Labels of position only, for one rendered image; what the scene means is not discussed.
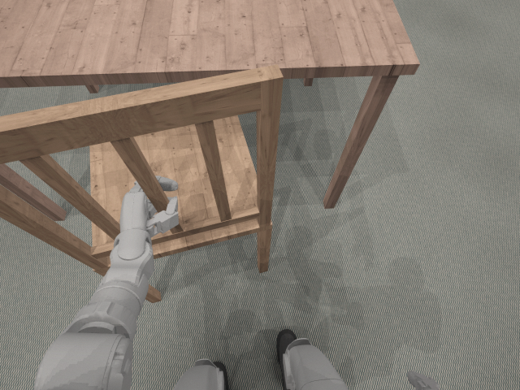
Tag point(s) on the robot right shin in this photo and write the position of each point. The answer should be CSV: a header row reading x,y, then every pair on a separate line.
x,y
302,341

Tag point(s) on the robot left hand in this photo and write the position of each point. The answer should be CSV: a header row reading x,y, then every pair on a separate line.
x,y
137,209

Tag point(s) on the robot shin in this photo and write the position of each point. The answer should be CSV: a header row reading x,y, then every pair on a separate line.
x,y
302,341
204,362

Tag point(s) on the chair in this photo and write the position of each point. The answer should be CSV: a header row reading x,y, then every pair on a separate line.
x,y
188,132

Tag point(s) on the left robot upper arm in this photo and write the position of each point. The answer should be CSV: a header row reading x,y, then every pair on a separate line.
x,y
88,361

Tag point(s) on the table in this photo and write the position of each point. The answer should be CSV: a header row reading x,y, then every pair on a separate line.
x,y
114,42

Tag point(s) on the robot right hand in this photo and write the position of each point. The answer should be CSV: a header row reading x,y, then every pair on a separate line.
x,y
421,382

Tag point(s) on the left robot forearm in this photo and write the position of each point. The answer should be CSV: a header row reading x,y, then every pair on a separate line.
x,y
118,299

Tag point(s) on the robot left shin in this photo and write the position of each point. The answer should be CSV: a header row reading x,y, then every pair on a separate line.
x,y
204,362

